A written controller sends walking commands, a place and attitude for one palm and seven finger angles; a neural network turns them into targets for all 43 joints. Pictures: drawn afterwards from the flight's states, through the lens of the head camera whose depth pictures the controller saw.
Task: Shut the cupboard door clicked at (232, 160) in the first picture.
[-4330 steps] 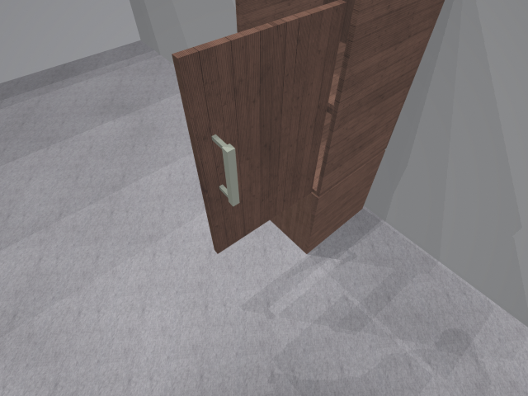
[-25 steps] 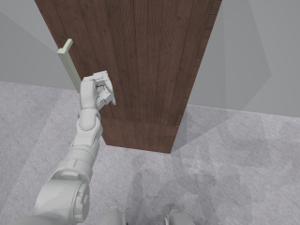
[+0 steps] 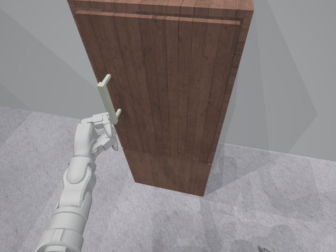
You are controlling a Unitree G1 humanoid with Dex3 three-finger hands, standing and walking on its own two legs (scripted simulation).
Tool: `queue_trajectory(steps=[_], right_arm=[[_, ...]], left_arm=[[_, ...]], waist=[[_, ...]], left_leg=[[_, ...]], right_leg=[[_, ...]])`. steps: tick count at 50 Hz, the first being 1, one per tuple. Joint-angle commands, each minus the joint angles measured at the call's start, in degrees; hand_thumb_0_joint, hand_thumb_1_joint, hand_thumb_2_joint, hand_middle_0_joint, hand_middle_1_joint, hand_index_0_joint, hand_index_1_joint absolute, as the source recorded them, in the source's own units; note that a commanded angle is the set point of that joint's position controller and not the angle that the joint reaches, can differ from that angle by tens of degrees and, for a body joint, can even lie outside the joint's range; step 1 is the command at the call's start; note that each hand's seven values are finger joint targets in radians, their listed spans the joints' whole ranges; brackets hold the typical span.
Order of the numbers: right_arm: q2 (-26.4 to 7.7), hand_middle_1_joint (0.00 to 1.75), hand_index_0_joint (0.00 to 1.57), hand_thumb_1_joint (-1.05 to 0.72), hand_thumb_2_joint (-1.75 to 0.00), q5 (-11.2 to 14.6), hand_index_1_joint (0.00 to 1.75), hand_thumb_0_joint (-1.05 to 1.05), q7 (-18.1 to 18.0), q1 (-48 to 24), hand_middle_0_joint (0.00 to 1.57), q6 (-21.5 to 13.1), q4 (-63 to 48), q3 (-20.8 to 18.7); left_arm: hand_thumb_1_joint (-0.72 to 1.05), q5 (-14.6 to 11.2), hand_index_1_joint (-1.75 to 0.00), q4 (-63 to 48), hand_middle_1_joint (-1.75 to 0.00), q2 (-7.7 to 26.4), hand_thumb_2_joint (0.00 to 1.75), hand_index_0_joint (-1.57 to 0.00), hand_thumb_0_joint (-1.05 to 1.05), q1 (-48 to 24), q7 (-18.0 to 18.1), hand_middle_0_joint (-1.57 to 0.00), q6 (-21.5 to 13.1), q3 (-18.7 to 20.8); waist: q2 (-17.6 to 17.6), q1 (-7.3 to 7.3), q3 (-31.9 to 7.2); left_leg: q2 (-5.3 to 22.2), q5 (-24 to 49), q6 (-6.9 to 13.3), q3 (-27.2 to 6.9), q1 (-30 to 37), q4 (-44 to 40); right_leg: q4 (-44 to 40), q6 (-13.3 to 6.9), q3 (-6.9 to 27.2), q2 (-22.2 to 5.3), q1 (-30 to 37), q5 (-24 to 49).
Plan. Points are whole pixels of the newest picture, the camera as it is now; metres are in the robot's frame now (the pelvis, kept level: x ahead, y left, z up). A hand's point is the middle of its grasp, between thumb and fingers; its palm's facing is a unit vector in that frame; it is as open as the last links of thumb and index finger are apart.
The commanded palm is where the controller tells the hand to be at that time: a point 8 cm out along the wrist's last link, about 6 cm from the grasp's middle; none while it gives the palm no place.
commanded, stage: draw the hand back to the body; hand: left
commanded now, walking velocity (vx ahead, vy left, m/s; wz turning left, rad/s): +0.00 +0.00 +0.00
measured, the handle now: (111, 100) +0.56 +0.20 +0.03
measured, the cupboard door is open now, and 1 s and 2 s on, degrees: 0 0 0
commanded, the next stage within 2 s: step back with the hand held close in 1.18 s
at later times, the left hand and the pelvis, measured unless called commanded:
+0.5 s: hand (43, 165) +0.26 +0.24 +0.14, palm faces +0.26 -0.93 -0.28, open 3.9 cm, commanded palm +0.21 +0.28 +0.17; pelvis +0.01 +0.03 +0.04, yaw +0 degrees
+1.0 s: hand out of the picture +0.20 +0.30 +0.19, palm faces +0.48 -0.79 -0.38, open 7.1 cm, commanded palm +0.15 +0.33 +0.21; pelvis +0.01 +0.03 +0.04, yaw +0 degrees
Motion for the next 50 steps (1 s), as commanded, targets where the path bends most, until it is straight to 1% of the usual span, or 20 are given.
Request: queue_trajectory(steps=[1, 2, 3, 5, 6, 7, 10, 11, 15, 22, 28, 30, 32, 36, 40, 41, 43, 45, 47, 50], right_arm=[[-6.33, 0.3, 0.2, -0.9, -0.9, 0.74, 0.3, 0.0, -0.83, -5.46, 0.2, -4.03, -8.87, -1.76], [-6.42, 0.3, 0.2, -0.9, -0.9, 0.75, 0.3, 0.0, -0.99, -6.13, 0.2, -4.18, -8.96, -1.56], [-6.44, 0.3, 0.2, -0.9, -0.9, 0.82, 0.3, 0.0, -1.2, -7.01, 0.2, -4.37, -9.4, -1.52], [-6.37, 0.3, 0.2, -0.9, -0.9, 0.84, 0.3, 0.0, -1.7, -8.31, 0.2, -4.67, -10.11, -1.24], [-4.66, 0.3, 0.2, -0.9, -0.9, 0.93, 0.3, 0.0, -3.01, -10.85, 0.2, -2.91, -10.53, -1.36], [-4.47, 0.3, 0.2, -0.9, -0.9, 0.92, 0.3, 0.0, -3.72, -11.41, 0.2, -2.37, -11.05, -1.06], [-4.58, 0.3, 0.2, -0.9, -0.9, 0.83, 0.3, 0.0, -4.89, -13.09, 0.2, -1.86, -10.86, -0.48], [-4.28, 0.3, 0.2, -0.9, -0.9, 0.73, 0.3, 0.0, -5.07, -13.59, 0.2, -1.96, -10.94, -0.13], [-4.43, 0.3, 0.2, -0.9, -0.9, 0.28, 0.3, 0.0, -5.3, -14.47, 0.2, -2.78, -10.83, 0.35], [-4.28, 0.3, 0.2, -0.9, -0.9, -0.64, 0.3, 0.0, -4.72, -15.25, 0.2, -4.61, -10.69, 0.9], [-4.2, 0.3, 0.2, -0.9, -0.9, -1.3, 0.3, 0.0, -4.36, -15.4, 0.2, -5.77, -10.33, 0.88], [-4.45, 0.3, 0.2, -0.9, -0.9, -1.47, 0.3, 0.0, -4.21, -15.68, 0.2, -6.38, -9.98, 0.55], [-4.16, 0.3, 0.2, -0.9, -0.9, -1.46, 0.3, 0.0, -3.99, -15.53, 0.2, -6.56, -10.13, 0.67], [-4.17, 0.3, 0.2, -0.9, -0.9, -1.59, 0.3, 0.0, -3.76, -15.1, 0.2, -7.21, -9.79, 0.25], [-4.42, 0.3, 0.2, -0.9, -0.9, -1.44, 0.3, 0.0, -3.79, -15.4, 0.2, -7.91, -9.43, -0.37], [-4.18, 0.3, 0.2, -0.9, -0.9, -1.4, 0.3, 0.0, -3.8, -15.04, 0.2, -7.86, -9.21, -0.13], [-4.64, 0.3, 0.2, -0.9, -0.9, -1.35, 0.3, 0.0, -3.83, -14.89, 0.2, -8.01, -8.94, -0.32], [-5.09, 0.3, 0.2, -0.9, -0.9, -1.32, 0.3, 0.0, -4.12, -14.96, 0.2, -8.45, -8.65, -0.66], [-4.97, 0.3, 0.2, -0.9, -0.9, -1.36, 0.3, 0.0, -4.35, -15.11, 0.2, -8.67, -8.71, -0.55], [-5.0, 0.3, 0.2, -0.9, -0.9, -1.58, 0.3, 0.0, -4.64, -15.34, 0.2, -9.35, -8.45, -0.64]], left_arm=[[0.9, -1.57, -1.47, -16.98, -1.47, 8.06, 0.9, -1.27, 0.0, -12.15, -1.05, -1.27, -1.35, 2.53], [0.9, -1.76, -1.44, -18.38, -1.44, 8.77, 0.9, -1.24, 0.0, -12.53, -1.14, -1.24, -0.82, 3.08], [0.9, -2.12, -1.41, -19.69, -1.41, 10.28, 0.9, -1.22, 0.0, -11.21, -1.2, -1.22, -0.29, 4.82], [0.9, -2.33, -1.35, -23.3, -1.35, 12.05, 0.9, -1.16, 0.0, -9.42, -1.34, -1.16, 0.55, 6.4], [0.9, 3.57, -1.32, -25.62, -1.32, 14.9, 0.9, -1.13, 0.0, -6.98, 1.96, -1.13, 2.53, 3.07], [0.9, 3.79, -1.29, -27.54, -1.29, 13.63, 0.9, -1.11, 0.0, -5.92, 3.74, -1.11, 4.11, 3.21], [0.9, 5.16, -1.2, -30.37, -1.2, 14.3, 0.9, -1.02, 0.0, -0.35, 6.37, -1.02, 7.35, 3.68], [0.9, 5.38, -1.17, -32.03, -1.17, 13.01, 0.9, -1.0, 0.0, 0.71, 6.73, -1.0, 8.03, 2.68], [0.9, 6.09, -1.05, -36.98, -1.05, 13.81, 0.9, -0.89, 0.0, 7.05, 7.88, -0.89, 10.39, 3.81], [0.9, 6.55, -0.84, -47.29, -0.84, 14.3, 0.9, -0.69, 0.0, 14.26, 8.67, -0.69, 11.79, 5.92], [0.9, 6.64, -0.66, -54.09, -0.66, 16.59, 0.9, -0.53, 0.0, 21.77, 9.31, -0.53, 12.34, 10.76], [0.9, 6.62, -0.6, -55.29, -0.6, 18.03, 0.9, -0.47, 0.0, 25.62, 9.49, -0.47, 12.48, 13.18], [0.9, 6.58, -0.54, -58.3, -0.54, 17.89, 0.9, -0.42, 0.0, 26.57, 9.62, -0.42, 12.32, 13.79], [0.9, 6.17, -0.42, -60.19, -0.42, 19.43, 0.9, -0.31, 0.0, 33.04, 9.92, -0.31, 12.42, 17.71], [0.9, 5.91, -0.3, -62.06, -0.3, 22.21, 0.9, -0.2, 0.0, 37.61, 10.2, -0.2, 12.0, 22.6], [0.9, 6.04, -0.3, -61.06, -0.3, 19.26, 0.9, -0.2, 0.0, 36.73, 9.99, -0.2, 12.06, 19.59], [0.9, 6.15, -0.3, -58.98, -0.3, 17.83, 0.9, -0.2, 0.0, 35.17, 9.98, -0.2, 12.46, 17.96], [0.9, 6.46, -0.3, -58.98, -0.3, 17.86, 0.9, -0.2, 0.0, 33.51, 10.05, -0.2, 12.31, 17.35], [0.9, 6.5, -0.3, -59.4, -0.3, 18.6, 0.9, -0.2, 0.0, 32.38, 10.44, -0.2, 11.92, 17.77], [0.9, 6.64, -0.3, -61.08, -0.3, 20.77, 0.9, -0.2, 0.0, 33.18, 10.74, -0.2, 11.47, 19.78]], waist=[[-3.22, 0.81, -12.16], [-4.78, 0.74, -11.51], [-5.28, 1.55, -11.35], [-4.3, 2.28, -11.68], [-5.67, 2.55, -10.18], [-5.46, 2.05, -8.73], [-4.93, 2.5, -5.21], [-4.29, 2.31, -4.71], [-1.38, 2.96, -2.65], [-0.43, 3.5, -0.9], [1.97, 4.46, -0.93], [0.49, 4.92, -0.29], [2.49, 4.88, -0.77], [0.38, 5.33, -0.31], [0.74, 6.1, 1.02], [0.99, 5.3, 1.91], [-0.87, 4.79, 4.5], [-0.3, 4.65, 5.24], [-0.83, 4.97, 4.0], [0.78, 5.67, 1.97]], left_leg=[[-3.69, 8.75, 3.57, 0.54, 13.43, -5.78], [-3.68, 8.09, 3.62, 0.45, 13.4, -6.5], [-3.7, 7.68, 3.62, 0.59, 13.47, -7.06], [-3.8, 8.11, 3.74, 0.76, 14.79, -8.03], [-3.62, 7.63, 3.63, 1.13, 16.63, -10.85], [-3.56, 7.48, 3.74, 1.08, 17.72, -11.99], [-3.08, 8.35, 3.97, 1.16, 21.74, -15.21], [-3.02, 8.91, 4.03, 1.07, 23.54, -16.36], [-2.66, 11.24, 3.75, 0.92, 27.87, -20.08], [-2.14, 14.39, 3.03, -0.09, 31.9, -24.06], [-2.04, 17.45, 2.59, -0.6, 32.57, -24.66], [-1.86, 18.4, 2.67, -0.5, 32.41, -24.45], [-1.91, 18.63, 2.4, -0.76, 32.37, -24.57], [-1.85, 20.28, 2.52, -0.49, 31.4, -24.1], [-1.65, 20.18, 2.61, -0.16, 30.76, -23.68], [-1.8, 19.53, 2.59, 0.02, 30.48, -23.9], [-1.57, 16.3, 2.68, -0.26, 30.09, -24.51], [-1.63, 14.53, 2.99, -0.19, 30.68, -24.74], [-1.94, 13.0, 3.04, -0.59, 30.36, -25.23], [-2.13, 14.81, 3.17, -0.39, 31.38, -24.65]], right_leg=[[-10.46, 2.47, 2.84, 0.32, 4.86, 21.08], [-11.02, 2.53, 2.86, 0.21, 5.37, 19.95], [-11.68, 2.54, 3.23, 0.17, 6.17, 19.01], [-12.18, 2.42, 3.23, 0.1, 8.01, 18.68], [-16.5, 2.93, 6.55, -2.17, 9.8, 19.23], [-18.04, 3.16, 6.38, -2.49, 10.64, 18.58], [-21.13, 2.41, 4.63, -1.6, 11.79, 16.57], [-21.63, 2.3, 4.04, -1.45, 12.18, 16.94], [-24.16, 1.71, 2.69, -0.7, 14.96, 18.22], [-26.31, 1.32, 1.22, -0.12, 18.39, 19.92], [-26.57, 1.15, 0.92, -0.2, 20.87, 22.15], [-27.19, 1.31, 0.97, 0.03, 20.95, 23.1], [-26.56, 1.15, 0.84, -0.3, 21.69, 22.86], [-26.43, 1.37, 0.64, -0.5, 22.57, 24.54], [-27.13, 1.5, 0.86, -0.28, 21.79, 24.7], [-26.66, 1.55, 0.71, -0.62, 21.38, 23.85], [-27.42, 1.82, 0.51, -0.47, 19.15, 20.5], [-28.58, 1.83, 0.92, -0.38, 18.23, 18.58], [-28.02, 1.77, 0.89, -0.58, 19.21, 16.91], [-28.09, 1.68, 1.17, -0.57, 20.38, 18.93]])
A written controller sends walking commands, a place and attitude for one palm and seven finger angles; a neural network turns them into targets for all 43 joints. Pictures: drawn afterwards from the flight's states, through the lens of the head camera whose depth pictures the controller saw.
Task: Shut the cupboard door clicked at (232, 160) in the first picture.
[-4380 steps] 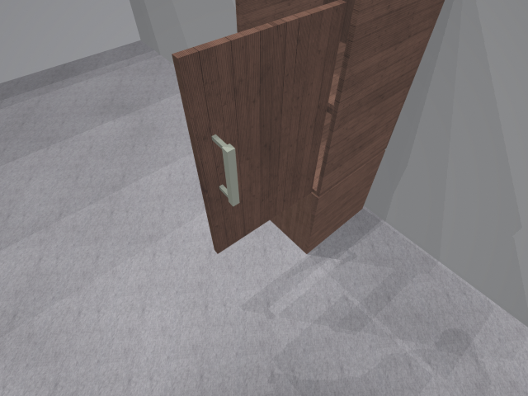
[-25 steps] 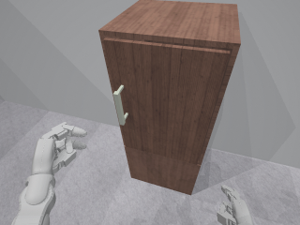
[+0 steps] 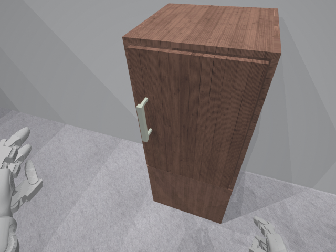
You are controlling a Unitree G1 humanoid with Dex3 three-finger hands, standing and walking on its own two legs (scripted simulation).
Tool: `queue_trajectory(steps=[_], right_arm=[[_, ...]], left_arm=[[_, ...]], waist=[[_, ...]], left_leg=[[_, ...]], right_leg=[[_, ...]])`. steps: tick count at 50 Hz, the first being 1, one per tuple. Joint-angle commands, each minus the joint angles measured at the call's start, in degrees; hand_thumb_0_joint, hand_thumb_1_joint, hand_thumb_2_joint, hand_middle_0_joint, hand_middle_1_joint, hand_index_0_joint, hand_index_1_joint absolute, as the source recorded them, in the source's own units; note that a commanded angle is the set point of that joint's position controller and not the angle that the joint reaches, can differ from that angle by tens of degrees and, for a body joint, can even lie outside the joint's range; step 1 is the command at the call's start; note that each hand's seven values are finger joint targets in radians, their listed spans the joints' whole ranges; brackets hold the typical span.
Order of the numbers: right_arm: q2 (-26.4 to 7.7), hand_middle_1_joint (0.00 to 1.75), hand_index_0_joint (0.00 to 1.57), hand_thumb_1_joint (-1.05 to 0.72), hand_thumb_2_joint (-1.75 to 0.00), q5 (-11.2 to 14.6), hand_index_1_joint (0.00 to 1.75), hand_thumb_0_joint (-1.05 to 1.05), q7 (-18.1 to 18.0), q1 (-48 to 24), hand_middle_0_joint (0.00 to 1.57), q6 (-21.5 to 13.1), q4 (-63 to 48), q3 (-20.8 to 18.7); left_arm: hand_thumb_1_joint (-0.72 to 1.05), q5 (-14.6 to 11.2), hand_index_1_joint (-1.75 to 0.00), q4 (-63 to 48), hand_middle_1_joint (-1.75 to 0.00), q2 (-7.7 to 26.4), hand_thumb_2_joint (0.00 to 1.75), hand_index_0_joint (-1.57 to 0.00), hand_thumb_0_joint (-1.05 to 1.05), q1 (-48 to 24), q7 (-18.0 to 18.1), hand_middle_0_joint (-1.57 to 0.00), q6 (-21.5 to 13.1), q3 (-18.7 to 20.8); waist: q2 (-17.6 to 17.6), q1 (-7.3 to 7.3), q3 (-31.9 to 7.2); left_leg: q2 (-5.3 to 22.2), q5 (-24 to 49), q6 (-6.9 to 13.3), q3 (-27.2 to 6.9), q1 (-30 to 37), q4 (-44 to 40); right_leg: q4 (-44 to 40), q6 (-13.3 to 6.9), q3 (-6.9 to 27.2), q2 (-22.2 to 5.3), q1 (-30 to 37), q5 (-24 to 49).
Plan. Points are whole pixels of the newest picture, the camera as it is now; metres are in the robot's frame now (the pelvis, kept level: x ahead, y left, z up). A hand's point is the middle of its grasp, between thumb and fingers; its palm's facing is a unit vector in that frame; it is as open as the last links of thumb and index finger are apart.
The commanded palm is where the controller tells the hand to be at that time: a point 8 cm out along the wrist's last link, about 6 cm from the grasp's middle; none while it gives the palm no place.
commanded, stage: draw the hand back to the body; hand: left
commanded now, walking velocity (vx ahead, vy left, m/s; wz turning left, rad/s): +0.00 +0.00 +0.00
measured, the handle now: (145, 120) +0.55 +0.16 -0.01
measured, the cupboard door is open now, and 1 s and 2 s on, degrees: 0 0 0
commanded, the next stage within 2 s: step back with the hand held close in 0.18 s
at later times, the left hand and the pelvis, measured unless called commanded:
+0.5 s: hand (48, 177) +0.19 +0.25 +0.15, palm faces +0.40 -0.80 -0.45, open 7.4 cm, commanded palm +0.14 +0.29 +0.17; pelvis -0.01 +0.00 +0.00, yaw -1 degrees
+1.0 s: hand (11, 209) +0.13 +0.28 +0.15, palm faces +0.42 -0.77 -0.47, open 7.4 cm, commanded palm +0.07 +0.32 +0.17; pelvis -0.07 +0.02 -0.01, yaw +0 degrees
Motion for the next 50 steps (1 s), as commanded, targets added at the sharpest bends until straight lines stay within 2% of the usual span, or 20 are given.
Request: queue_trajectory(steps=[1, 5, 9, 10, 14, 15, 16, 19, 23, 26, 30, 32, 35, 38, 40, 44, 45, 46, 48, 50], right_arm=[[-5.23, 0.3, 0.2, -0.9, -0.9, 0.02, 0.3, 0.0, -0.65, -8.63, 0.2, -4.26, -9.87, -2.04], [-5.06, 0.3, 0.2, -0.9, -0.9, 0.0, 0.3, 0.0, -0.68, -9.11, 0.2, -4.73, -9.54, -2.06], [-4.68, 0.3, 0.2, -0.9, -0.9, 0.16, 0.3, 0.0, -0.53, -8.82, 0.2, -4.51, -9.73, -1.95], [-4.93, 0.3, 0.2, -0.9, -0.9, 0.12, 0.3, 0.0, -0.62, -8.85, 0.2, -4.72, -9.56, -2.14], [-4.97, 0.3, 0.2, -0.9, -0.9, 0.15, 0.3, 0.0, -0.61, -8.72, 0.2, -4.43, -9.94, -2.33], [-5.15, 0.3, 0.2, -0.9, -0.9, 0.1, 0.3, 0.0, -0.63, -8.75, 0.2, -4.62, -9.72, -2.41], [-6.39, 0.3, 0.2, -0.9, -0.9, 0.41, 0.3, 0.0, -0.51, -8.66, 0.2, -3.28, -11.11, -2.76], [-5.73, 0.3, 0.2, -0.9, -0.9, 0.12, 0.3, 0.0, -0.57, -8.09, 0.2, -1.59, -10.35, -3.11], [-6.2, 0.3, 0.2, -0.9, -0.9, 0.23, 0.3, 0.0, -1.12, -7.64, 0.2, -0.07, -11.56, -3.77], [-6.14, 0.3, 0.2, -0.9, -0.9, 0.41, 0.3, 0.0, -1.51, -7.55, 0.2, 1.22, -12.63, -3.86], [-6.49, 0.3, 0.2, -0.9, -0.9, 0.47, 0.3, 0.0, -1.69, -7.48, 0.2, 2.43, -13.91, -4.18], [-6.3, 0.3, 0.2, -0.9, -0.9, 0.66, 0.3, 0.0, -1.61, -7.0, 0.2, 2.84, -14.38, -4.08], [-6.67, 0.3, 0.2, -0.9, -0.9, 0.47, 0.3, 0.0, -1.71, -6.98, 0.2, 2.65, -14.49, -4.33], [-6.49, 0.3, 0.2, -0.9, -0.9, 0.59, 0.3, 0.0, -1.58, -6.34, 0.2, 2.24, -14.56, -4.05], [-6.97, 0.3, 0.2, -0.9, -0.9, 0.26, 0.3, 0.0, -1.8, -6.52, 0.2, 1.58, -14.49, -4.19], [-7.06, 0.3, 0.2, -0.9, -0.9, 0.27, 0.3, 0.0, -1.72, -5.62, 0.2, 0.04, -14.3, -3.98], [-7.53, 0.3, 0.2, -0.9, -0.9, -0.09, 0.3, 0.0, -1.92, -5.94, 0.2, -0.45, -14.08, -4.18], [-6.99, 0.3, 0.2, -0.9, -0.9, 0.01, 0.3, 0.0, -1.85, -5.15, 0.2, -0.93, -13.82, -3.93], [-7.18, 0.3, 0.2, -0.9, -0.9, -0.12, 0.3, 0.0, -1.67, -4.89, 0.2, -1.7, -13.47, -4.23], [-7.3, 0.3, 0.2, -0.9, -0.9, -0.4, 0.3, 0.0, -1.52, -4.64, 0.2, -2.43, -12.98, -4.56]], left_arm=[[0.9, 0.16, -0.3, -14.79, -0.3, 12.36, 0.9, -0.2, 0.0, -7.42, 1.18, -0.2, -4.57, 6.12], [0.9, -0.02, -0.3, -14.52, -0.3, 13.68, 0.9, -0.2, 0.0, -5.46, 1.2, -0.2, -4.87, 8.06], [0.9, -0.24, -0.3, -13.4, -0.3, 11.81, 0.9, -0.2, 0.0, -5.24, 0.83, -0.2, -4.87, 6.78], [0.9, -0.32, -0.3, -12.42, -0.3, 12.09, 0.9, -0.2, 0.0, -4.3, 0.69, -0.2, -4.88, 7.21], [0.9, -0.53, -0.3, -12.61, -0.3, 11.61, 0.9, -0.2, 0.0, -4.48, 0.46, -0.2, -5.04, 6.74], [0.9, -0.45, -0.3, -12.31, -0.3, 12.0, 0.9, -0.2, 0.0, -4.02, 0.4, -0.2, -4.96, 7.08], [0.9, 0.25, -0.3, -15.99, -0.3, 16.89, 0.9, -0.2, 0.0, -8.96, 0.84, -0.2, -6.92, 11.0], [0.9, 0.4, -0.3, -12.28, -0.3, 13.24, 0.9, -0.2, 0.0, -3.45, 0.78, -0.2, -8.14, 7.49], [0.9, 0.14, -0.3, -13.53, -0.3, 14.56, 0.9, -0.2, 0.0, -0.72, 1.21, -0.2, -8.78, 9.06], [0.9, -0.15, -0.3, -14.84, -0.3, 15.67, 0.9, -0.2, 0.0, 1.27, 1.5, -0.2, -8.61, 10.32], [0.9, -0.46, -0.3, -15.73, -0.3, 17.24, 0.9, -0.2, 0.0, 3.7, 2.02, -0.2, -8.38, 12.08], [0.9, -0.48, -0.3, -15.97, -0.3, 16.11, 0.9, -0.2, 0.0, 4.26, 2.15, -0.2, -8.28, 11.07], [0.9, -0.46, -0.3, -16.95, -0.3, 17.51, 0.9, -0.2, 0.0, 4.98, 2.64, -0.2, -8.7, 12.45], [0.9, -0.26, -0.3, -17.98, -0.3, 16.31, 0.9, -0.2, 0.0, 4.73, 2.98, -0.2, -9.37, 11.32], [0.9, 0.03, -0.3, -19.1, -0.3, 17.93, 0.9, -0.2, 0.0, 4.64, 3.39, -0.2, -10.19, 13.05], [0.9, 0.97, -0.3, -19.57, -0.3, 15.51, 0.9, -0.2, 0.0, 3.36, 3.65, -0.2, -11.6, 11.88], [0.9, 1.24, -0.3, -19.74, -0.3, 17.08, 0.9, -0.2, 0.0, 2.78, 3.75, -0.2, -12.04, 13.39], [0.9, 1.39, -0.3, -19.45, -0.3, 15.09, 0.9, -0.2, 0.0, 2.78, 3.67, -0.2, -12.4, 12.13], [0.9, 1.78, -0.3, -18.94, -0.3, 15.08, 0.9, -0.2, 0.0, 2.48, 3.7, -0.2, -12.9, 12.52], [0.9, 1.94, -0.3, -18.99, -0.3, 16.5, 0.9, -0.2, 0.0, 2.98, 3.59, -0.2, -13.32, 13.73]], waist=[[1.28, -0.46, -4.86], [1.2, 0.02, -2.86], [1.82, -0.41, -1.01], [-0.03, -0.27, -0.47], [-1.9, -0.41, -2.08], [-0.83, -0.3, -2.09], [-1.22, -2.61, -0.64], [-4.16, -3.2, -2.71], [-1.66, -3.27, -7.51], [-2.09, -3.28, -9.65], [-1.55, -3.16, -10.46], [-2.71, -3.38, -9.81], [-1.37, -3.28, -9.28], [-1.06, -3.75, -7.53], [1.68, -3.65, -6.73], [4.57, -3.94, -4.53], [6.09, -3.77, -4.03], [5.74, -3.93, -4.24], [6.46, -3.81, -4.36], [4.01, -3.72, -4.84]], left_leg=[[0.67, 7.41, 0.7, -1.61, 5.51, -3.7], [0.61, 7.64, 0.61, -1.21, 4.79, -3.22], [0.83, 6.55, 0.29, -1.08, 4.43, -3.77], [0.98, 6.78, 0.44, -1.09, 4.52, -3.77], [0.92, 7.24, 0.79, -0.64, 5.16, -3.52], [0.86, 7.71, 0.84, -0.5, 5.51, -3.39], [2.32, 4.68, 1.71, -0.9, 1.42, 0.56], [2.04, 4.42, 1.33, -1.35, -0.03, 3.42], [3.31, 14.52, 1.1, -1.58, 0.93, 2.19], [4.03, 20.72, 1.06, -1.94, 1.06, 1.97], [4.53, 21.57, 1.11, -1.99, -0.2, 1.45], [4.86, 19.43, 0.91, -2.22, -2.25, 0.93], [4.99, 13.42, 1.16, -2.96, -4.95, -0.3], [5.19, 5.25, 1.26, -3.68, -8.64, -1.52], [5.76, -2.47, 1.92, -5.04, -12.15, -4.04], [7.83, -18.52, 3.37, -8.44, -22.25, -9.35], [8.48, -21.38, 3.73, -9.4, -24.58, -10.64], [9.18, -23.09, 4.0, -10.6, -26.64, -11.47], [9.98, -25.47, 4.61, -11.03, -29.1, -11.04], [9.13, -25.87, 4.24, -10.22, -28.76, -8.97]], right_leg=[[-3.74, -1.24, 0.5, 1.18, -5.11, 9.74], [-4.95, -1.25, 0.75, 1.44, -5.88, 10.37], [-4.68, -1.23, 0.54, 1.52, -6.8, 8.86], [-5.62, -1.06, 0.63, 1.71, -7.23, 9.12], [-5.0, -0.82, 0.77, 1.5, -6.6, 9.79], [-5.54, -0.78, 0.98, 1.54, -6.69, 10.4], [-7.54, -0.85, 5.55, -2.24, -11.55, 12.85], [-6.6, -1.71, 6.62, -4.89, -12.81, 14.5], [-1.23, -0.96, 3.93, -3.52, -10.15, 21.65], [1.3, -0.48, 3.17, -2.58, -8.46, 25.7], [2.62, -0.26, 3.46, -1.99, -8.14, 25.92], [3.13, -0.25, 3.65, -1.89, -7.97, 24.14], [2.68, -0.23, 4.28, -1.63, -8.17, 19.26], [2.22, -0.36, 4.63, -1.36, -8.8, 12.65], [2.66, -0.26, 4.69, -0.38, -7.71, 8.48], [7.23, 0.16, 3.34, 1.73, -3.06, 3.22], [8.48, 0.35, 3.14, 2.49, -2.22, 2.35], [10.37, 0.36, 2.58, 2.71, -0.7, 2.44], [12.0, 0.34, 3.31, 3.12, 0.43, 2.57], [10.63, 0.01, 4.49, 3.17, -0.79, 1.06]])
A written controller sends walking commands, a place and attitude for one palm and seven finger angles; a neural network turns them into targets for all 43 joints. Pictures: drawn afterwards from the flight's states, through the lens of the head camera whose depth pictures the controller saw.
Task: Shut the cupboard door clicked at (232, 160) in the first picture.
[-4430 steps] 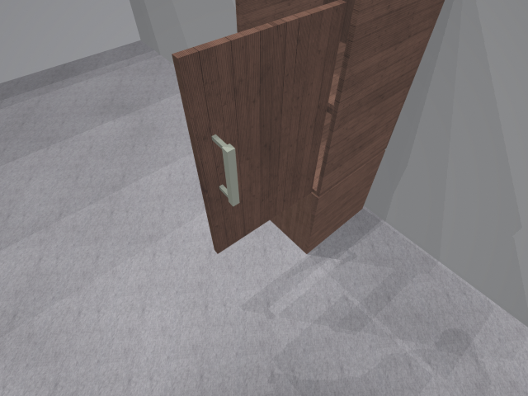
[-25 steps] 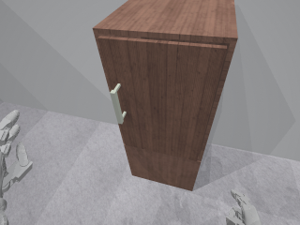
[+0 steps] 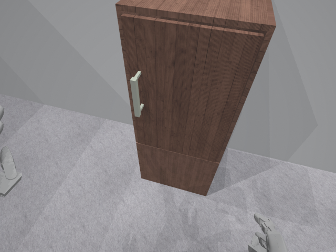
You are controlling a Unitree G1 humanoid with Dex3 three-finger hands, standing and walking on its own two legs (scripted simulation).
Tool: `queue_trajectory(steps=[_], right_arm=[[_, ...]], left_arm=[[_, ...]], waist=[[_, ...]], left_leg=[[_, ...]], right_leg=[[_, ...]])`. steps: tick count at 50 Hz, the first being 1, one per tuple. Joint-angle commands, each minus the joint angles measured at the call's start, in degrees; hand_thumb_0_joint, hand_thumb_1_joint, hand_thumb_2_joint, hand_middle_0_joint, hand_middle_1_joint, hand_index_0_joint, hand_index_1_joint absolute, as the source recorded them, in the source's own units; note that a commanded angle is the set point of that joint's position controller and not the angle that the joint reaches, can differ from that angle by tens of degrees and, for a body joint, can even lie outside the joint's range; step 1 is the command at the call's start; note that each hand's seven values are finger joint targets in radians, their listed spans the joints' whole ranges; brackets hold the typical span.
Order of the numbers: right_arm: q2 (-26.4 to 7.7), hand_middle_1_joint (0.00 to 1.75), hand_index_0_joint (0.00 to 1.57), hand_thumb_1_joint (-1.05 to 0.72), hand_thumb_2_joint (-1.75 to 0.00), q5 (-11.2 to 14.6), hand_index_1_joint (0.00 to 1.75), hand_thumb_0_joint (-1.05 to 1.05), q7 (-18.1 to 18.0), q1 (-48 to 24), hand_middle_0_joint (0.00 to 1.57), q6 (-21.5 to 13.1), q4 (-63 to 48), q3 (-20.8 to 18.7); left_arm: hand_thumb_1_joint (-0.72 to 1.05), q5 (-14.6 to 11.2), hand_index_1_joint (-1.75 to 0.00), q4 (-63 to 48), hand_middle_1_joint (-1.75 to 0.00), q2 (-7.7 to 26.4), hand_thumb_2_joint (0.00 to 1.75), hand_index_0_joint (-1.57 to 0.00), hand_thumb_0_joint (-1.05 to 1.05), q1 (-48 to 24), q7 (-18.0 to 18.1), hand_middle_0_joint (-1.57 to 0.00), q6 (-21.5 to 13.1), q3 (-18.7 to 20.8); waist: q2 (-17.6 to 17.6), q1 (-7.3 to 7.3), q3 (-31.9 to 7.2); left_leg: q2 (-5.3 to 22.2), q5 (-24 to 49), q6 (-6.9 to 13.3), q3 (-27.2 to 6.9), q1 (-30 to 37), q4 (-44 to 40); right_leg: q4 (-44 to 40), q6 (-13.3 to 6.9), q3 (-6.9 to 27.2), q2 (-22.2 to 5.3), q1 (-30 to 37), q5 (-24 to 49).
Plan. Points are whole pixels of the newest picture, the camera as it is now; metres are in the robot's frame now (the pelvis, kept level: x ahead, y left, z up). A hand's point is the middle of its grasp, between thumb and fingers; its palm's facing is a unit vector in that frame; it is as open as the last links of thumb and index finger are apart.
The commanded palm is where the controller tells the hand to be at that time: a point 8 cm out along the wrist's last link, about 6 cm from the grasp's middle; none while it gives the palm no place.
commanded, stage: step back with the hand held close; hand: left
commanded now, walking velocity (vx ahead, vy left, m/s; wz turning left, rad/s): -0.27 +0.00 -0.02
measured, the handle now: (138, 95) +0.62 +0.14 +0.00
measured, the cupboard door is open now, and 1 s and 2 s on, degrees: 0 0 0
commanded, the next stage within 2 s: stop stepping back and stand still in 0.72 s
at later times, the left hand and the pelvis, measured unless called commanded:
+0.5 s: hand out of the picture +0.13 +0.26 +0.18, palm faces +0.41 -0.80 -0.43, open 7.4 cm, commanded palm +0.08 +0.30 +0.19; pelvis -0.07 +0.00 +0.00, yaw -1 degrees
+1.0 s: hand out of the picture +0.08 +0.32 +0.16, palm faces +0.42 -0.82 -0.38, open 7.4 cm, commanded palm +0.00 +0.34 +0.19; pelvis -0.14 +0.05 +0.00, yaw -1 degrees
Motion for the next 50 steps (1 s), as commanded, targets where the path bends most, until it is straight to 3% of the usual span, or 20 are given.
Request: queue_trajectory(steps=[1, 4, 6, 9, 12, 13, 18, 22, 24, 27, 31, 34, 36, 38, 40, 42, 43, 45, 47, 50], right_arm=[[-7.77, 0.3, 0.2, -0.9, -0.9, -0.07, 0.3, 0.0, -0.1, -5.48, 0.2, -4.45, -8.24, -3.32], [-6.92, 0.3, 0.2, -0.9, -0.9, -0.57, 0.3, 0.0, 0.58, -4.32, 0.2, -4.89, -6.48, -3.53], [-6.27, 0.3, 0.2, -0.9, -0.9, -0.97, 0.3, 0.0, 0.74, -4.32, 0.2, -4.92, -4.94, -2.99], [-7.01, 0.3, 0.2, -0.9, -0.9, -0.67, 0.3, 0.0, 0.3, -5.16, 0.2, -4.91, -5.2, -3.04], [-8.57, 0.3, 0.2, -0.9, -0.9, -0.8, 0.3, 0.0, -0.41, -6.81, 0.2, -6.29, -5.95, -3.29], [-8.14, 0.3, 0.2, -0.9, -0.9, -1.18, 0.3, 0.0, -0.36, -6.81, 0.2, -6.46, -5.8, -3.83], [-6.69, 0.3, 0.2, -0.9, -0.9, -1.16, 0.3, 0.0, 1.4, -6.81, 0.2, -7.49, -5.06, -3.96], [-5.32, 0.3, 0.2, -0.9, -0.9, -1.53, 0.3, 0.0, 1.41, -5.83, 0.2, -7.47, -2.76, -2.82], [-5.75, 0.3, 0.2, -0.9, -0.9, -0.27, 0.3, 0.0, 0.99, -6.09, 0.2, -7.29, -2.94, -3.79], [-5.55, 0.3, 0.2, -0.9, -0.9, -0.65, 0.3, 0.0, 0.13, -7.5, 0.2, -5.93, -3.73, -3.34], [-6.79, 0.3, 0.2, -0.9, -0.9, -1.24, 0.3, 0.0, 0.12, -8.47, 0.2, -5.61, -4.84, -3.67], [-6.87, 0.3, 0.2, -0.9, -0.9, -1.96, 0.3, 0.0, 0.64, -7.7, 0.2, -4.94, -5.06, -4.29], [-5.52, 0.3, 0.2, -0.9, -0.9, -1.61, 0.3, 0.0, 1.48, -6.48, 0.2, -5.21, -5.3, -4.21], [-5.29, 0.3, 0.2, -0.9, -0.9, -1.03, 0.3, 0.0, 1.94, -4.65, 0.2, -5.36, -4.47, -4.37], [-6.01, 0.3, 0.2, -0.9, -0.9, -2.06, 0.3, 0.0, 2.19, -3.73, 0.2, -5.09, -2.92, -4.43], [-5.05, 0.3, 0.2, -0.9, -0.9, -1.71, 0.3, 0.0, 1.48, -3.25, 0.2, -4.36, -2.69, -2.91], [-6.43, 0.3, 0.2, -0.9, -0.9, -1.2, 0.3, 0.0, 0.67, -3.21, 0.2, -4.58, -2.75, -2.78], [-9.34, 0.3, 0.2, -0.9, -0.9, -0.61, 0.3, 0.0, -0.93, -5.51, 0.2, -6.84, -4.08, -3.66], [-8.11, 0.3, 0.2, -0.9, -0.9, -1.16, 0.3, 0.0, -0.33, -3.91, 0.2, -8.09, -3.96, -3.95], [-6.03, 0.3, 0.2, -0.9, -0.9, -1.03, 0.3, 0.0, 1.79, -3.79, 0.2, -8.88, -4.99, -3.74]], left_arm=[[0.9, 0.08, -0.3, -11.94, -0.3, 9.09, 0.9, -0.2, 0.0, -2.36, 1.31, -0.2, -4.81, 7.02], [0.9, -0.23, -0.3, -12.74, -0.3, 9.23, 0.9, -0.2, 0.0, -3.92, 1.88, -0.2, -5.13, 5.56], [0.9, -0.13, -0.3, -13.63, -0.3, 9.62, 0.9, -0.2, 0.0, -6.55, 2.55, -0.2, -5.27, 4.46], [0.9, -0.2, -0.3, -14.34, -0.3, 11.38, 0.9, -0.2, 0.0, -7.86, 3.0, -0.2, -5.75, 5.57], [0.9, 0.37, -0.3, -14.38, -0.3, 10.96, 0.9, -0.2, 0.0, -5.44, 2.55, -0.2, -7.26, 8.43], [0.9, 0.44, -0.3, -14.62, -0.3, 11.44, 0.9, -0.2, 0.0, -6.21, 2.17, -0.2, -7.63, 9.48], [0.9, -1.63, -0.3, -13.23, -0.3, 10.28, 0.9, -0.2, 0.0, 0.62, 0.69, -0.2, -8.15, 8.41], [0.9, -1.77, -0.3, -14.72, -0.3, 12.6, 0.9, -0.2, 0.0, -4.56, 0.9, -0.2, -9.45, 7.35], [0.9, -1.46, -0.3, -14.18, -0.3, 11.95, 0.9, -0.2, 0.0, -6.07, 1.26, -0.2, -8.14, 5.09], [0.9, -1.58, -0.3, -13.68, -0.3, 13.22, 0.9, -0.2, 0.0, -4.69, 1.4, -0.2, -6.72, 6.71], [0.9, -2.16, -0.3, -11.03, -0.3, 13.71, 0.9, -0.2, 0.0, -3.44, 0.65, -0.2, -8.27, 9.34], [0.9, -2.54, -0.3, -10.78, -0.3, 13.27, 0.9, -0.2, 0.0, -1.69, 0.12, -0.2, -8.45, 10.49], [0.9, -3.04, -0.3, -13.8, -0.3, 13.08, 0.9, -0.2, 0.0, -0.23, -0.02, -0.2, -8.56, 9.16], [0.9, -2.35, -0.3, -16.5, -0.3, 14.07, 0.9, -0.2, 0.0, -0.42, 0.75, -0.2, -8.43, 8.17], [0.9, -1.22, -0.3, -14.63, -0.3, 13.33, 0.9, -0.2, 0.0, -0.3, 1.92, -0.2, -6.67, 7.7], [0.9, -0.23, -0.3, -11.8, -0.3, 9.75, 0.9, -0.2, 0.0, -4.78, 2.06, -0.2, -5.05, 3.83], [0.9, -0.2, -0.3, -10.92, -0.3, 10.03, 0.9, -0.2, 0.0, -7.88, 1.99, -0.2, -4.75, 3.56], [0.9, 0.08, -0.3, -13.96, -0.3, 13.1, 0.9, -0.2, 0.0, -12.86, 2.3, -0.2, -5.63, 6.41], [0.9, 0.11, -0.3, -13.16, -0.3, 12.26, 0.9, -0.2, 0.0, -8.46, 1.46, -0.2, -5.97, 8.35], [0.9, -1.0, -0.3, -20.25, -0.3, 11.71, 0.9, -0.2, 0.0, -4.1, 0.73, -0.2, -4.37, 7.79]], waist=[[4.4, 0.65, -4.85], [-4.11, 0.1, -4.0], [-6.23, -0.47, -4.27], [-1.56, -0.63, -3.54], [15.42, 0.42, -4.94], [15.27, 0.81, -5.76], [12.07, 1.0, -6.93], [0.65, -0.23, -8.96], [-6.35, -0.53, -11.59], [-1.32, -0.6, -10.25], [10.73, -0.42, -2.23], [13.34, 0.54, -5.55], [8.59, 0.46, -9.81], [-4.25, -0.69, -9.32], [-9.42, -0.23, -5.82], [-8.28, -1.59, 1.65], [-1.66, -2.38, 4.05], [16.59, -0.16, 1.63], [16.73, 0.18, -7.01], [12.5, 1.1, -11.27]], left_leg=[[7.39, -27.7, 1.89, -8.82, -13.51, -13.37], [1.52, -17.85, -1.59, -3.38, -0.51, 1.42], [0.58, -11.81, -2.59, -2.6, 5.34, 6.52], [2.03, -12.64, -1.71, -5.55, 5.39, -0.87], [14.44, -37.19, 3.36, -21.45, -15.3, -25.17], [16.7, -37.14, 4.65, -23.0, -18.22, -25.75], [12.88, -23.75, 1.34, -13.65, -6.31, -18.47], [5.62, -3.66, -3.95, -2.39, 10.89, -3.24], [3.36, 1.3, -3.52, -0.45, 16.77, 2.02], [4.51, 10.09, -2.8, -2.15, 17.33, -1.23], [10.1, -20.93, -2.16, -12.28, 3.33, -17.53], [12.93, -30.94, -2.76, -13.62, -10.0, -25.31], [8.3, -20.35, -4.26, -6.73, -0.4, -16.29], [0.16, -9.99, -5.98, 0.6, 15.8, 7.42], [-1.69, -11.92, -5.88, -1.76, 14.1, 23.19], [2.01, -14.5, -4.31, -5.69, 8.38, 13.52], [2.12, -11.26, -3.88, -6.3, 7.8, -0.87], [13.93, -24.57, 1.25, -24.35, -3.81, -22.66], [15.47, -42.76, 0.77, -25.85, -6.08, -28.37], [12.4, -32.77, -2.48, -18.02, 2.35, -26.24]], right_leg=[[0.27, -1.41, 3.81, 0.62, 12.15, -3.11], [-13.05, -5.48, 13.53, -7.52, -5.08, -14.33], [-14.48, -7.02, 13.83, -10.98, -10.49, -10.85], [-10.54, -4.03, 8.02, -5.99, -11.1, -10.66], [13.2, -0.21, 0.32, 5.51, 9.37, -8.83], [18.86, -0.38, 0.76, 6.06, 12.18, -7.52], [2.28, -2.47, -0.27, 4.59, 7.16, -11.38], [-12.22, -5.38, 12.06, -7.05, -5.65, 5.34], [-11.37, -1.79, 10.35, -7.05, -8.28, 12.22], [-8.31, -0.71, 5.98, -3.56, -7.99, 13.41], [-5.99, -2.67, 2.88, 3.1, -4.11, -16.63], [2.22, -4.42, 0.12, 5.85, 11.06, -14.87], [-5.11, -5.52, 2.1, 2.36, 5.2, -14.31], [-19.37, -8.15, 12.72, -8.56, -16.48, -21.12], [-22.28, -12.34, 18.2, -16.91, -24.26, -17.31], [-15.82, -7.81, 9.96, -12.13, -21.06, -12.12], [-9.07, -4.35, 5.96, -6.6, -18.85, -12.52], [9.61, -0.67, 0.74, 3.95, -4.46, -11.79], [21.8, -0.96, 0.91, 7.28, 4.19, -15.18], [16.5, -2.11, -1.14, 7.5, 4.76, -15.4]])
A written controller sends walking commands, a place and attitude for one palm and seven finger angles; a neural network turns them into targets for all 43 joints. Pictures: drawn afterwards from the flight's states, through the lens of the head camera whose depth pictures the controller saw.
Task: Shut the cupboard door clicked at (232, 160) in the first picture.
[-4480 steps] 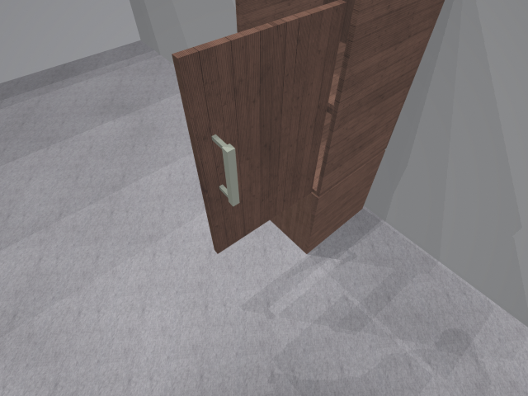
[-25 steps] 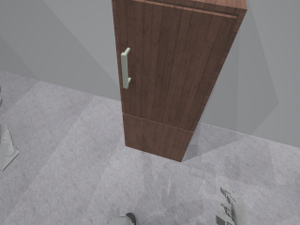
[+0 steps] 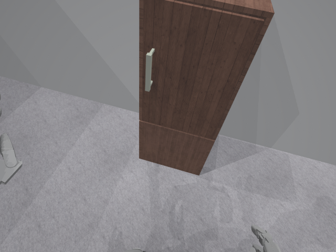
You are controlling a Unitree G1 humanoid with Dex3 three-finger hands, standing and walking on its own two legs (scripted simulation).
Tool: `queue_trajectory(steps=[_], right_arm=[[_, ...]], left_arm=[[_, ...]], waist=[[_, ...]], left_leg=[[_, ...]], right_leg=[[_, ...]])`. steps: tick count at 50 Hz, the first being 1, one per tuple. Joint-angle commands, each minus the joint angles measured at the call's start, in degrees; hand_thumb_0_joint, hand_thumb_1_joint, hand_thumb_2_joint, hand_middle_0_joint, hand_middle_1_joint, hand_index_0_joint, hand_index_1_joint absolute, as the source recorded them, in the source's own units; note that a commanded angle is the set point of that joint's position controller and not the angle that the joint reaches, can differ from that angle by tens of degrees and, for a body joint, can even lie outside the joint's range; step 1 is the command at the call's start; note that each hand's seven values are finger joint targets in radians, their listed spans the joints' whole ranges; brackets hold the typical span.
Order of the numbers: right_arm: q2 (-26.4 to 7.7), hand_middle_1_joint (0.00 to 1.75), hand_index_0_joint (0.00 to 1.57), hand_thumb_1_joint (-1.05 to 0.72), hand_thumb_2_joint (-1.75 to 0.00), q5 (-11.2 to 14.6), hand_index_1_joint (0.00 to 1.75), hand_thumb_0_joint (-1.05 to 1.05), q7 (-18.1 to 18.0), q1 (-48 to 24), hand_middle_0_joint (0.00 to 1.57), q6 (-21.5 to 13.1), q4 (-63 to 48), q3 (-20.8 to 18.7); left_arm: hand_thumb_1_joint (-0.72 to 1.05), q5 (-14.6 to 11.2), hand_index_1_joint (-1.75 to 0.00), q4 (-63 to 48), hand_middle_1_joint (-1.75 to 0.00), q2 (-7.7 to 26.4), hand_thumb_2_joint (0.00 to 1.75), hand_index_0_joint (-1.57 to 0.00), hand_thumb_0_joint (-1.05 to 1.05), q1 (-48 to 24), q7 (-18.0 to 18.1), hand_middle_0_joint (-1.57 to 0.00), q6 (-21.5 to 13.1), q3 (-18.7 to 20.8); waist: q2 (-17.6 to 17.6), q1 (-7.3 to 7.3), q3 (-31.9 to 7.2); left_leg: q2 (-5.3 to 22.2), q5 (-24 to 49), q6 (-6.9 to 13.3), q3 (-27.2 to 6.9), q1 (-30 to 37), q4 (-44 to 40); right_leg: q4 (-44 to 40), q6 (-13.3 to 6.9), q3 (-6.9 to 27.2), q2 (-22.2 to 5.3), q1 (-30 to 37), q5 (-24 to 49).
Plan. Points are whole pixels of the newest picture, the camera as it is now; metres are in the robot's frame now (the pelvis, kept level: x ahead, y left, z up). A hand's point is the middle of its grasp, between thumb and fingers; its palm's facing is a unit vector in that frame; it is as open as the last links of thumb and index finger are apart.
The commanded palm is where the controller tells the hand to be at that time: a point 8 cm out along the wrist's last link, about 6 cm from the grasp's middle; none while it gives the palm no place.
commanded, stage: stop stepping back and stand still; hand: left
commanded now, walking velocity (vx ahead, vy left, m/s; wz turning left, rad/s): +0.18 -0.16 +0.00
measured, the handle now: (150, 70) +0.76 +0.11 +0.00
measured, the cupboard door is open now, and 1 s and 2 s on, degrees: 0 0 0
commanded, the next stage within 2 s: let the arm hang, fingers relaxed in 0.52 s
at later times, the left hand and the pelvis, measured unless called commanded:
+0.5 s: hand (8, 164) +0.21 +0.28 +0.17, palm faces +0.37 -0.84 -0.40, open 7.4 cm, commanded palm +0.14 +0.32 +0.19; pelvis -0.02 +0.03 +0.01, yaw -4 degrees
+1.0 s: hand out of the picture +0.01 +0.19 -0.17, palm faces +0.02 -0.99 -0.17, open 6.8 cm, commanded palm none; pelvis -0.02 +0.01 +0.01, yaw -1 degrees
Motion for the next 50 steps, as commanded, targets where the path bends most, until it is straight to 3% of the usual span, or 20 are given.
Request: queue_trajectory(steps=[1, 4, 6, 7, 8, 9, 10, 12, 15, 18, 19, 25, 30, 31, 33, 37, 39, 44, 48, 50], right_arm=[[-7.19, 0.3, 0.2, -0.9, -0.9, 0.13, 0.3, 0.0, 1.29, -4.34, 0.2, -4.99, -11.47, -2.43], [-7.25, 0.3, 0.2, -0.9, -0.9, -0.3, 0.3, 0.0, 1.57, -4.39, 0.2, -3.73, -10.87, -1.7], [-6.81, 0.3, 0.2, -0.9, -0.9, -0.99, 0.3, 0.0, 1.4, -3.91, 0.2, -1.92, -9.94, -1.5], [-7.35, 0.3, 0.2, -0.9, -0.9, -1.26, 0.3, 0.0, 1.2, -3.68, 0.2, -1.31, -8.89, -1.51], [-7.55, 0.3, 0.2, -0.9, -0.9, -1.49, 0.3, 0.0, 1.0, -3.76, 0.2, -0.63, -7.69, -1.3], [-6.82, 0.3, 0.2, -0.9, -0.9, 0.21, 0.3, 0.0, 0.72, -4.04, 0.2, -0.51, -7.93, -1.77], [-8.26, 0.3, 0.2, -0.9, -0.9, 0.88, 0.3, 0.0, 0.49, -4.72, 0.2, -0.09, -8.32, -2.66], [-7.87, 0.3, 0.2, -0.9, -0.9, 0.92, 0.3, 0.0, -0.1, -6.09, 0.2, -0.07, -8.45, -1.18], [-8.65, 0.3, 0.2, -0.9, -0.9, 1.23, 0.3, 0.0, -1.09, -6.52, 0.2, -1.64, -8.38, -1.25], [-8.05, 0.3, 0.2, -0.9, -0.9, 0.29, 0.3, 0.0, -0.97, -5.74, 0.2, -2.99, -8.9, -0.33], [-7.84, 0.3, 0.2, -0.9, -0.9, -0.19, 0.3, 0.0, -0.85, -6.02, 0.2, -3.66, -9.1, -0.38], [-7.88, 0.3, 0.2, -0.9, -0.9, -0.16, 0.3, 0.0, 0.12, -4.5, 0.2, -4.61, -9.91, -1.18], [-8.18, 0.3, 0.2, -0.9, -0.9, 0.43, 0.3, 0.0, 0.08, -4.0, 0.2, -3.02, -9.94, -1.6], [-15.6, 0.3, 0.2, -0.9, -0.9, 1.33, 0.3, 0.0, 4.77, -6.92, 0.2, -5.04, 1.04, -2.78], [-11.52, 0.3, 0.2, -0.9, -0.9, 0.95, 0.3, 0.0, 4.27, -1.0, 0.2, -0.93, 1.45, -3.03], [-12.35, 0.3, 0.2, -0.9, -0.9, -0.11, 0.3, 0.0, 3.67, -2.26, 0.2, 2.76, 1.49, -2.14], [-11.0, 0.3, 0.2, -0.9, -0.9, -0.69, 0.3, 0.0, 3.51, -2.8, 0.2, 4.17, 3.8, -1.6], [-8.2, 0.3, 0.2, -0.9, -0.9, -0.91, 0.3, 0.0, 3.21, -3.14, 0.2, 5.72, 11.16, 0.08], [-5.52, 0.3, 0.2, -0.9, -0.9, -0.75, 0.3, 0.0, 2.56, -0.59, 0.2, 5.76, 15.59, -0.13], [-5.49, 0.3, 0.2, -0.9, -0.9, -0.37, 0.3, 0.0, 2.3, 0.9, 0.2, 5.82, 17.35, -0.27]], left_arm=[[0.9, -1.2, -0.3, -21.04, -0.3, 9.43, 0.9, -0.2, 0.0, 4.29, 0.7, -0.2, -2.57, 5.75], [0.9, -1.27, -0.3, -20.45, -0.3, 9.69, 0.9, -0.2, 0.0, 8.08, 1.0, -0.2, -0.02, 5.01], [0.9, -0.83, -0.3, -17.89, -0.3, 11.63, 0.9, -0.2, 0.0, 7.63, 1.14, -0.2, 0.71, 6.72], [0.9, -1.28, -0.3, -17.53, -0.3, 13.52, 0.9, -0.2, 0.0, 4.11, 1.42, -0.2, 0.44, 8.37], [0.9, -1.71, -0.3, -14.47, -0.3, 14.56, 0.9, -0.2, 0.0, 0.95, 1.91, -0.2, 0.39, 9.77], [0.9, -1.82, -0.3, -9.18, -0.3, 10.62, 0.9, -0.2, 0.0, 1.3, 1.93, -0.2, 1.66, 6.47], [0.9, -1.81, -0.3, -9.15, -0.3, 9.74, 0.9, -0.2, 0.0, -0.66, 1.83, -0.2, 2.34, 5.18], [0.9, -0.93, -0.3, -5.7, -0.3, 9.08, 0.9, -0.2, 0.0, -1.43, 2.47, -0.2, 2.11, 3.8], [0.9, -0.28, -0.3, -9.58, -0.3, 10.41, 0.9, -0.2, 0.0, -6.1, 2.41, -0.2, 0.67, 3.37], [0.9, -0.57, -0.3, -14.67, -0.3, 11.16, 0.9, -0.2, 0.0, -3.99, 1.77, -0.2, -0.72, 4.76], [0.9, -0.2, -0.3, -16.5, -0.3, 10.83, 0.9, -0.2, 0.0, -5.45, 1.6, -0.2, -1.17, 4.53], [0.9, -0.06, -0.3, -13.63, -0.3, 10.47, 0.9, -0.2, 0.0, 7.79, 1.86, -0.2, -1.56, 7.63], [0.9, -1.13, -0.3, -10.1, -0.3, 9.67, 0.9, -0.2, 0.0, 8.77, 1.94, -0.2, -1.01, 7.61], [0.9, 4.67, -0.3, 31.43, -0.3, -3.09, 0.9, -0.2, 0.0, 3.24, -6.88, -0.2, 7.56, -18.15], [0.9, 3.72, -0.3, 34.24, -0.3, -4.86, 0.9, -0.2, 0.0, -0.25, -7.92, -0.2, 12.31, -19.49], [0.9, 4.11, -0.3, 46.26, -0.3, -2.17, 0.9, -0.2, 0.0, -7.89, -8.04, -0.2, 12.58, -20.28], [0.9, 3.94, -0.3, 54.02, -0.3, -2.64, 0.9, -0.2, 0.0, -10.37, -7.59, -0.2, 13.05, -21.04], [0.9, 3.3, -0.3, 71.53, -0.3, -5.21, 0.9, -0.2, 0.0, -9.87, -7.09, -0.2, 13.52, -22.82], [0.9, 3.27, -0.3, 79.73, -0.3, -7.6, 0.9, -0.2, 0.0, -6.69, -7.04, -0.2, 12.77, -22.54], [0.9, 3.22, -0.3, 82.46, -0.3, -7.8, 0.9, -0.2, 0.0, -6.33, -7.0, -0.2, 12.48, -23.0]], waist=[[14.76, 1.0, -11.38], [13.42, 0.33, -9.22], [3.93, -0.24, -6.95], [-1.21, -0.55, -6.27], [-3.5, -0.77, -5.84], [-9.96, -0.63, -4.5], [-10.4, -0.62, -1.55], [-2.76, -0.79, 4.44], [3.18, -0.74, 2.73], [15.34, -0.91, -0.69], [15.33, -0.8, 0.62], [11.65, 0.13, -6.19], [4.46, -0.24, -8.61], [3.25, -1.0, -4.43], [-1.81, -1.06, -9.73], [-13.77, -0.4, -6.61], [-10.85, -0.46, -4.47], [7.64, 0.46, 1.06], [10.93, 0.59, -0.62], [6.52, 0.28, -0.61]], left_leg=[[12.13, -31.26, -3.76, -12.25, 7.24, -25.44], [6.51, -27.13, -7.71, -4.44, 3.52, -21.8], [1.99, -17.14, -6.54, 1.8, 6.55, -2.34], [2.06, -11.15, -5.54, 0.61, 9.97, 9.3], [2.86, -8.22, -5.51, 1.04, 9.67, 13.67], [1.82, -11.52, -5.21, -1.97, 5.65, 17.04], [2.06, -12.24, -4.91, -2.8, 4.14, 20.06], [4.04, -12.76, -3.33, -1.59, 1.15, 11.37], [4.27, -8.92, -1.79, -0.49, 12.06, -3.42], [13.0, -18.11, 0.87, -19.87, 13.33, -18.62], [15.17, -23.75, 1.26, -24.32, 9.99, -23.06], [9.21, -19.2, -2.16, -7.56, 7.64, -19.09], [6.59, -4.85, -2.46, -3.49, 10.0, -10.08], [6.91, 16.26, -2.25, -2.09, 7.37, 4.15], [6.84, 16.29, -2.61, -1.7, 12.16, 5.13], [4.26, 9.72, -1.26, -3.15, 9.36, 5.57], [3.31, 6.03, -1.52, -3.12, 10.85, 4.29], [5.85, 1.24, -0.43, -7.27, 9.9, -7.5], [5.13, -1.67, -0.89, -5.84, 11.38, -8.65], [5.44, 0.17, -0.96, -5.43, 13.51, -8.21]], right_leg=[[-4.04, -1.56, -5.16, 2.83, 9.16, -2.91], [-23.36, -3.04, -6.63, 2.07, 19.06, 0.72], [-32.31, -7.62, 4.26, -9.38, 9.82, 0.97], [-35.78, -11.23, 12.01, -16.96, 1.07, -1.01], [-35.55, -12.85, 11.18, -20.18, -1.83, -0.66], [-35.43, -12.48, 14.1, -19.52, -2.38, -11.12], [-35.54, -12.31, 15.07, -19.17, -5.0, -15.56], [-32.63, -11.19, 12.24, -18.47, -1.88, -6.34], [-23.92, -5.87, 4.23, -11.81, -0.26, 3.78], [-11.15, -1.04, -2.99, -2.66, 0.31, 3.51], [-7.91, -0.69, -2.04, -2.34, 1.39, 2.66], [-21.94, -1.66, -3.43, -2.93, 14.24, 8.85], [-24.35, -2.6, 1.05, -6.57, 13.95, 16.8], [-16.73, -3.47, -0.29, -13.18, 8.09, 42.68], [-14.57, -4.7, 1.74, -12.72, 6.69, 42.57], [-15.63, -6.75, 2.34, -13.83, 7.34, 38.99], [-17.78, -7.33, 3.06, -14.57, 5.68, 33.1], [-22.58, -3.91, 2.13, -9.61, 7.49, 11.58], [-26.52, -4.69, 2.85, -10.41, 11.22, 13.63], [-27.88, -4.56, 2.65, -10.37, 11.01, 15.03]])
